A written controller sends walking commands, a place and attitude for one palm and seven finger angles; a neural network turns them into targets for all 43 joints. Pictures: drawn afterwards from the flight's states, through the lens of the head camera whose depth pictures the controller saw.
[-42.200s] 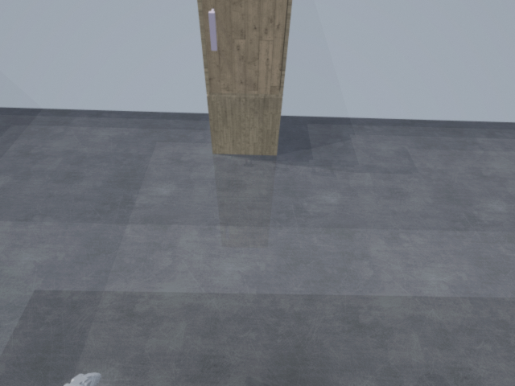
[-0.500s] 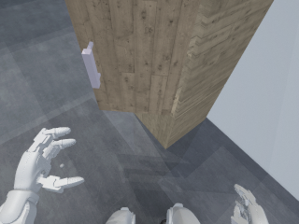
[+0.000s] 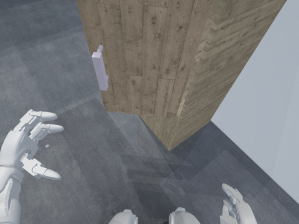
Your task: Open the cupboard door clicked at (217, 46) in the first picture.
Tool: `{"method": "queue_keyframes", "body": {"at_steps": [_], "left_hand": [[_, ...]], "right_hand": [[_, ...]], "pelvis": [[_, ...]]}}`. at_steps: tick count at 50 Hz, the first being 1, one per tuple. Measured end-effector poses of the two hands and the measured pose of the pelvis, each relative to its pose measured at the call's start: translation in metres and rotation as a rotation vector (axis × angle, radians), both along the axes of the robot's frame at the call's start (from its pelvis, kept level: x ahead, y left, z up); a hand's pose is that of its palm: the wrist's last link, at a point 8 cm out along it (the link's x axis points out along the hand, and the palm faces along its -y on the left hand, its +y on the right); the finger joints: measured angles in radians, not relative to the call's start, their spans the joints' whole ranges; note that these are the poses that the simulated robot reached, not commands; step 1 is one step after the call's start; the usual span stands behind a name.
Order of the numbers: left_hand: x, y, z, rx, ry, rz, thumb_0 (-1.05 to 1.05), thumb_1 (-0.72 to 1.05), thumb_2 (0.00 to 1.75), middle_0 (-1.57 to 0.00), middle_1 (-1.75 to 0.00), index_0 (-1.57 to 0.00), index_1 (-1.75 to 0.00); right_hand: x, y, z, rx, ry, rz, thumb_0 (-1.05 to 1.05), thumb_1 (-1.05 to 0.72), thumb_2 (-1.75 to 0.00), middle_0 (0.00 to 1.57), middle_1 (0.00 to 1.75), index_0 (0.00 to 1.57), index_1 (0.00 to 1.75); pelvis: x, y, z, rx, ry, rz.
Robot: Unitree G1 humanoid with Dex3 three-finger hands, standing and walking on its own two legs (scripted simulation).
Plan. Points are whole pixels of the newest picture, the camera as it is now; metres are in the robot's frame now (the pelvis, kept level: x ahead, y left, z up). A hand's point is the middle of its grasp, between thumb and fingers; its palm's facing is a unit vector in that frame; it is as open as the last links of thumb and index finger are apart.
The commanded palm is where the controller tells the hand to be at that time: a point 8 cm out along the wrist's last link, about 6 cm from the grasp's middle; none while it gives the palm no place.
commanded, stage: raise the hand with hooked fingers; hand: left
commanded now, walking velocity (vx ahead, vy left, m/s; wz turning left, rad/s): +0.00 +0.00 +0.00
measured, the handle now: (102, 68) +0.58 +0.20 +0.03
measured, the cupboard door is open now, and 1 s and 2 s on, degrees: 48 48 48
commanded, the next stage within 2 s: move the hooked fingers beside the handle in 0.54 s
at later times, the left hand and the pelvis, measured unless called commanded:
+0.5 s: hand (50, 144) +0.29 +0.26 +0.05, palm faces -0.01 -1.00 -0.02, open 14.0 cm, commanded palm +0.26 +0.31 +0.05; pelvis +0.00 -0.01 +0.00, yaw -1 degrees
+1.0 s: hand (60, 124) +0.34 +0.26 +0.05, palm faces -0.03 -1.00 -0.01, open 14.0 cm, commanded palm +0.32 +0.31 +0.05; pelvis -0.01 -0.01 +0.00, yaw -1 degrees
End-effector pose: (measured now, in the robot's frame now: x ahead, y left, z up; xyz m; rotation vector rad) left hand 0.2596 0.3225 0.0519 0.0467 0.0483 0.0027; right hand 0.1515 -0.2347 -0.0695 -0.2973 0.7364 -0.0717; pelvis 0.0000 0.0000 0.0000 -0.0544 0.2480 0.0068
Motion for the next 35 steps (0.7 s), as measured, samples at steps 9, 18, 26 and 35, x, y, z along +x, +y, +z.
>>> {"method": "queue_keyframes", "body": {"at_steps": [9, 18, 26, 35], "left_hand": [[0.012, 0.006, 0.003, -0.015, 0.000, -0.017, -0.02, -0.49, 0.31, -0.30, -1.20, -0.29, -1.20], [0.010, -0.002, -0.003, -0.024, -0.001, -0.011, -0.02, -0.49, 0.31, -0.30, -1.20, -0.30, -1.20], [0.008, -0.004, -0.003, -0.027, -0.007, -0.011, -0.02, -0.49, 0.30, -0.30, -1.20, -0.30, -1.20], [0.008, -0.004, 0.001, -0.020, -0.011, -0.010, -0.02, -0.49, 0.30, -0.30, -1.20, -0.30, -1.20]], "right_hand": [[-0.021, -0.019, 0.004, -0.037, 0.044, -0.043, 0.01, -0.90, -0.90, 0.21, 0.30, 0.21, 0.30], [-0.025, -0.025, 0.007, -0.048, 0.043, -0.054, 0.01, -0.90, -0.90, 0.20, 0.30, 0.21, 0.30], [-0.017, -0.020, 0.005, -0.031, 0.025, -0.041, 0.01, -0.90, -0.90, 0.20, 0.30, 0.21, 0.30], [-0.009, -0.015, 0.003, -0.015, 0.005, -0.024, 0.01, -0.90, -0.90, 0.20, 0.30, 0.21, 0.30]], "pelvis": [[0.000, -0.001, 0.003, 0.003, 0.001, -0.009], [-0.001, -0.003, 0.003, 0.007, 0.000, -0.013], [-0.001, -0.006, 0.002, 0.006, -0.001, -0.011], [-0.001, -0.006, 0.001, 0.006, 0.001, -0.008]]}}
